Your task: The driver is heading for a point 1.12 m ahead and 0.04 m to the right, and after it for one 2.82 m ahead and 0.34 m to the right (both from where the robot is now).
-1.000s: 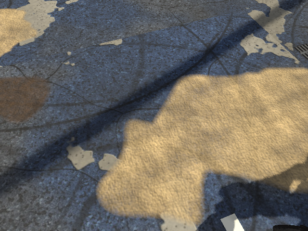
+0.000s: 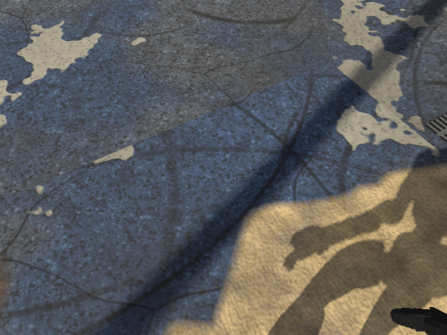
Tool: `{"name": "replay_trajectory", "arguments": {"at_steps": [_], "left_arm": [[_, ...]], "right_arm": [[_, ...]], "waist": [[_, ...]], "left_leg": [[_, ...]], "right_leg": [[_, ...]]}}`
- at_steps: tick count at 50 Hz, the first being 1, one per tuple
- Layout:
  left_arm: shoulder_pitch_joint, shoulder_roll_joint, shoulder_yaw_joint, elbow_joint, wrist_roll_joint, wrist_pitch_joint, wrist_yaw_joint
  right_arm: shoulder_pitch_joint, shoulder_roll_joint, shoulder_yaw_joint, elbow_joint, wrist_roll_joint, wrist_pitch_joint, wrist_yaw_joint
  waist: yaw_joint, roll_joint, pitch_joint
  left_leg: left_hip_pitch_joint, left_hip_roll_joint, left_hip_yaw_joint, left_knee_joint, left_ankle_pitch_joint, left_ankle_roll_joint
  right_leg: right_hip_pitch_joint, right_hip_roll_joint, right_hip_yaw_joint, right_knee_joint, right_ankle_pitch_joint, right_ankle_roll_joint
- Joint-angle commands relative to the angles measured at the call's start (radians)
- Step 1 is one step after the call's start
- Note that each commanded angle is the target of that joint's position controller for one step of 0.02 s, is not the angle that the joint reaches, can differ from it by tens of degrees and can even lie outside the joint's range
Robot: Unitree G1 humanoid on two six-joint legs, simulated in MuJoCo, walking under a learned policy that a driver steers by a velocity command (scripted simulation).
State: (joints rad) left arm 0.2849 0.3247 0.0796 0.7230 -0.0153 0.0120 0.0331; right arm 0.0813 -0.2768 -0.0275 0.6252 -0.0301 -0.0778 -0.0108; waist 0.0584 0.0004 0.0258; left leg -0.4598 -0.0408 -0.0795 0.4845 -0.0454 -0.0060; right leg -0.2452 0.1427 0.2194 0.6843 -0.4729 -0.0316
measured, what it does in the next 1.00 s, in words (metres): steps on the spot: right foot, then left foot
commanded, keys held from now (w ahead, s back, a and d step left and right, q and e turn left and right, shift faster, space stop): e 0.14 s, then w+e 0.06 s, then e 0.20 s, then no key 0.02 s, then q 0.58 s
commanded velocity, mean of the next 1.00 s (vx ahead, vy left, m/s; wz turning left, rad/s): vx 0.05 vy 0.00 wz -0.14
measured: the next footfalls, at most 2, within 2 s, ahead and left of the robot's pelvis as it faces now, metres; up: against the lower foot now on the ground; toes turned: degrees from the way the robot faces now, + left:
right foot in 0.42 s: +0.06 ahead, -0.13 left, +0.00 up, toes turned -17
left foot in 0.90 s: +0.10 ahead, +0.08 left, +0.00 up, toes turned -5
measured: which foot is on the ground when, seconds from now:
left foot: down 0.00-0.42, up 0.44-0.88, down 0.90-1.00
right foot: up 0.00-0.40, down 0.42-0.90, up 0.92-1.00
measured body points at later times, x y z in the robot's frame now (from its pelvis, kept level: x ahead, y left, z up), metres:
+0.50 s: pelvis +0.04 -0.03 +0.01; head +0.06 -0.06 +0.46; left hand +0.27 +0.20 -0.07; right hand +0.10 -0.34 -0.11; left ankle +0.10 +0.11 -0.68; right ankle +0.02 -0.12 -0.72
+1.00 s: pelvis +0.06 +0.00 +0.01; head +0.11 +0.02 +0.46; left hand +0.25 +0.27 -0.10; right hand +0.18 -0.30 -0.08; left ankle +0.06 +0.08 -0.72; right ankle +0.00 -0.13 -0.66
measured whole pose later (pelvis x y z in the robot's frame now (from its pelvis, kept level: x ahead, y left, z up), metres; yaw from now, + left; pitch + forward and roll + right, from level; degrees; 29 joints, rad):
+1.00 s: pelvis +0.06 +0.00 +0.01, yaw -4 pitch +1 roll -1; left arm 0.11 0.32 0.09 0.72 0.01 0.04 0.04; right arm 0.19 -0.30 -0.06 0.69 0.00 0.01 0.01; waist -0.01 -0.04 0.06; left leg -0.28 -0.03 0.01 0.55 -0.30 0.06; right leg -0.43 0.00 -0.01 1.06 -0.55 0.05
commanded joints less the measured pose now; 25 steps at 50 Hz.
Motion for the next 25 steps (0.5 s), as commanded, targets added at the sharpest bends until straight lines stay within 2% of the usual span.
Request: {"name": "replay_trajectory", "arguments": {"at_steps": [1,2,3,4,6,7,10,12,15,17,19,20,21,22,23,24,25], "left_arm": [[0.198,0.099,0.005,-0.063,0.001,-0.014,-0.009],[0.113,0.160,0.028,-0.055,-0.011,0.004,-0.004],[0.055,0.163,0.034,-0.061,-0.013,0.025,0.005],[0.024,0.156,0.036,-0.074,-0.009,0.042,0.012],[0.021,0.102,0.025,-0.090,-0.008,0.055,0.011],[0.020,0.079,0.019,-0.096,-0.007,0.054,0.010],[-0.022,0.059,0.009,-0.124,0.000,0.042,-0.004],[-0.070,0.052,0.004,-0.142,0.005,0.037,-0.014],[-0.077,0.060,0.005,-0.149,0.005,0.035,-0.024],[-0.070,0.069,0.010,-0.155,0.003,0.039,-0.032],[-0.015,0.068,0.017,-0.141,0.003,0.041,-0.040],[0.024,0.088,0.029,-0.128,0.006,0.041,-0.038],[0.050,0.155,0.047,-0.133,0.007,0.040,-0.026],[0.008,0.242,0.055,-0.173,0.017,0.038,-0.015],[0.028,0.192,0.043,-0.174,0.051,0.019,-0.017],[-0.019,0.141,0.022,-0.164,0.057,0.001,-0.020],[-0.085,0.094,0.008,-0.158,0.043,-0.010,-0.021]], "right_arm": [[0.137,-0.178,-0.064,-0.044,0.004,0.019,-0.011],[0.105,-0.120,-0.049,-0.062,0.012,0.029,-0.014],[0.070,-0.100,-0.041,-0.064,0.008,0.041,-0.014],[0.035,-0.099,-0.038,-0.067,0.008,0.049,-0.016],[0.009,-0.117,-0.044,-0.055,-0.002,0.056,-0.021],[0.013,-0.115,-0.046,-0.048,-0.003,0.058,-0.024],[0.051,-0.140,-0.062,-0.025,0.018,0.057,-0.028],[0.034,-0.157,-0.070,-0.020,0.018,0.057,-0.027],[0.028,-0.178,-0.080,-0.007,0.023,0.061,-0.016],[0.030,-0.187,-0.084,0.004,0.033,0.066,-0.008],[0.015,-0.185,-0.085,0.014,0.051,0.074,-0.007],[0.047,-0.159,-0.080,0.031,0.055,0.077,-0.008],[0.082,-0.099,-0.064,0.037,0.036,0.079,-0.001],[0.061,-0.066,-0.046,-0.015,-0.005,0.075,0.002],[-0.010,-0.125,-0.065,-0.017,0.010,0.071,-0.007],[0.007,-0.143,-0.073,0.000,0.032,0.077,-0.007],[0.052,-0.130,-0.074,0.035,0.033,0.084,-0.008]], "waist": [[-0.011,0.250,-0.340],[-0.044,0.143,-0.248],[-0.049,0.088,-0.192],[-0.047,0.090,-0.140],[-0.033,0.131,-0.087],[-0.037,0.147,-0.091],[-0.067,0.162,-0.129],[-0.077,0.146,-0.109],[-0.078,0.140,-0.110],[-0.070,0.146,-0.110],[-0.029,0.139,-0.118],[-0.020,0.107,-0.120],[-0.033,-0.086,-0.105],[-0.057,-0.326,-0.076],[0.020,-0.222,-0.117],[-0.015,-0.176,-0.102],[-0.051,-0.137,-0.096]], "left_leg": [[0.576,0.521,-0.582,-0.075,0.459,0.317],[0.504,0.437,-0.449,-0.086,0.292,0.276],[0.421,0.372,-0.339,-0.106,0.166,0.234],[0.337,0.336,-0.275,-0.134,0.093,0.222],[0.217,0.268,-0.138,-0.186,0.070,0.214],[0.223,0.260,-0.104,-0.193,0.081,0.222],[0.272,0.297,-0.100,-0.256,-0.194,0.240],[0.261,0.312,-0.072,-0.260,-0.173,0.244],[0.253,0.328,-0.013,-0.241,-0.078,0.245],[0.268,0.341,0.006,-0.211,-0.052,0.234],[0.244,0.327,0.054,-0.130,-0.040,0.184],[0.191,0.294,0.098,-0.049,-0.089,0.127],[0.028,0.204,0.201,0.172,-0.255,0.026],[-0.237,0.052,0.226,0.402,-0.596,-0.061],[-0.226,0.070,0.085,0.570,-0.605,-0.059],[-0.204,0.093,0.056,0.611,-0.524,-0.047],[-0.180,0.107,0.046,0.594,-0.444,-0.049]], "right_leg": [[-0.342,-0.062,-0.043,0.501,-0.242,0.073],[-0.369,-0.097,-0.062,0.572,-0.159,0.101],[-0.377,-0.118,-0.086,0.585,-0.087,0.116],[-0.371,-0.135,-0.095,0.588,-0.041,0.126],[-0.302,-0.141,-0.149,0.535,0.027,0.132],[-0.292,-0.141,-0.167,0.493,0.038,0.134],[-0.292,-0.184,-0.195,0.355,0.069,0.116],[-0.253,-0.199,-0.205,0.255,0.080,0.097],[-0.163,-0.193,-0.239,0.132,0.103,0.071],[-0.120,-0.184,-0.256,0.043,0.123,0.050],[-0.009,-0.154,-0.288,-0.131,0.225,0.011],[0.079,-0.140,-0.265,-0.208,0.273,-0.019],[0.198,-0.284,-0.041,-0.331,0.421,-0.085],[0.239,-0.520,0.271,-0.351,0.616,-0.258],[0.154,-0.541,0.255,-0.379,0.573,-0.324],[0.126,-0.481,0.150,-0.377,0.537,-0.275],[0.117,-0.419,0.062,-0.371,0.510,-0.213]]}}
